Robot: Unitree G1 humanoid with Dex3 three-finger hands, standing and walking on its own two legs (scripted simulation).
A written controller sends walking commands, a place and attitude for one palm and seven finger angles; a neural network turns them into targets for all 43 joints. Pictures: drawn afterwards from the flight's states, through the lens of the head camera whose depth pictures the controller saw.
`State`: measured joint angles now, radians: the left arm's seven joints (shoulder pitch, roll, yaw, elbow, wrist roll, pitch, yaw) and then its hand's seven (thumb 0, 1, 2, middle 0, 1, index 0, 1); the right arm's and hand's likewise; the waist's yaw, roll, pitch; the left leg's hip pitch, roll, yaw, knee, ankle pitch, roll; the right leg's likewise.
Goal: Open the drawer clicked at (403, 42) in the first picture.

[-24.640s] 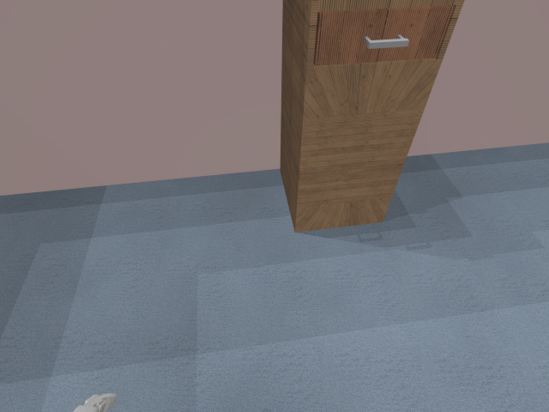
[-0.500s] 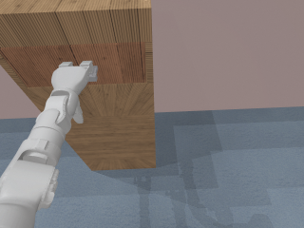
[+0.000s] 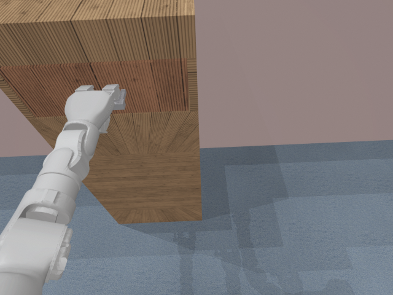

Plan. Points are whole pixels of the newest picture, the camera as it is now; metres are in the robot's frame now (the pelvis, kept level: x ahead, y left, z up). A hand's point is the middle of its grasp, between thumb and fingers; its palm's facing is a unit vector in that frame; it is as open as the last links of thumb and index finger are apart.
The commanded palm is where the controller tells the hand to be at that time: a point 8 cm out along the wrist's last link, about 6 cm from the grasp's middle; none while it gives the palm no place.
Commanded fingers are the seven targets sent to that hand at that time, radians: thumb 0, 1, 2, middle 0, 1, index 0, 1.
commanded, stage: close the thumb around the handle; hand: left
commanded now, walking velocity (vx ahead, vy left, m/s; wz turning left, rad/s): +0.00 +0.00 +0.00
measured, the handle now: (99, 99) +0.50 +0.22 +0.11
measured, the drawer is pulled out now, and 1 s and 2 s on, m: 0.00 0.02 0.16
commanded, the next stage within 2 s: pull the drawer open in 0.12 s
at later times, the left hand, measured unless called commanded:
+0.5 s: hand (100, 127) +0.44 +0.22 +0.09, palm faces +0.01 -0.04 -1.00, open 5.4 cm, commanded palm +0.40 +0.22 +0.14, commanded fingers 0.00 0.90 0.90 -0.40 -1.35 -0.40 -1.35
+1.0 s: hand (96, 133) +0.43 +0.22 +0.09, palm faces -0.03 -0.01 -1.00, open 5.4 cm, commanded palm +0.41 +0.22 +0.14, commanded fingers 0.00 0.90 0.90 -0.40 -1.35 -0.40 -1.35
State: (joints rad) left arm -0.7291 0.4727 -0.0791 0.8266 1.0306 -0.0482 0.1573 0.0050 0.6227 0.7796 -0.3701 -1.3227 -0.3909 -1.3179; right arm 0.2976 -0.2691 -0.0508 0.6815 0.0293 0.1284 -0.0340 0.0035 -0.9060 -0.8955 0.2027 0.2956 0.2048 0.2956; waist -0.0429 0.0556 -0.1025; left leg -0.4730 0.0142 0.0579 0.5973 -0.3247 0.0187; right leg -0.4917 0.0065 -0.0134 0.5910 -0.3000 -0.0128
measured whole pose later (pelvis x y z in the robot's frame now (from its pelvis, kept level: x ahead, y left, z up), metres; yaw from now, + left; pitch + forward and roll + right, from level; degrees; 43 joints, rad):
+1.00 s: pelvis +0.01 +0.00 +0.00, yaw +1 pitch +9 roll +0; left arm -0.59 0.44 -0.14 0.60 0.99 0.04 0.07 -0.01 0.77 0.85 -0.36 -1.35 -0.39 -1.34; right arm 0.18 -0.26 -0.02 0.66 0.04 0.13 -0.05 0.00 -0.91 -0.90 0.20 0.30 0.20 0.30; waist 0.01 0.07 -0.09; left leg -0.39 0.01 0.04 0.56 -0.33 0.01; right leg -0.41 0.00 -0.03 0.56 -0.31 -0.02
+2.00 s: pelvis +0.03 +0.00 +0.01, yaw +0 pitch +4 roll +0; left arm 0.19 0.41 -0.10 -0.23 0.96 0.12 0.09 0.03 0.78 0.83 -0.25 -1.34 -0.38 -1.28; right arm 0.05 -0.23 0.03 0.58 0.02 0.11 0.03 0.01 -0.91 -0.90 0.20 0.30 0.20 0.30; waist 0.08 0.09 -0.07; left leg -0.24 0.01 0.05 0.50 -0.33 0.01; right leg -0.26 0.01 -0.01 0.52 -0.32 -0.02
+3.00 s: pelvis -0.03 -0.01 +0.01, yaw -1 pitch +1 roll +1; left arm -0.05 0.42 -0.08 0.08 0.95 0.03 0.10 0.01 0.78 0.82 -0.32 -1.35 -0.38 -1.31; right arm 0.13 -0.24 0.00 0.66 0.03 0.06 -0.04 0.01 -0.91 -0.90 0.20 0.30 0.20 0.30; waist 0.06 0.08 -0.03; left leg -0.26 0.00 0.07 0.49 -0.25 0.01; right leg -0.30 0.00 0.00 0.53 -0.24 -0.02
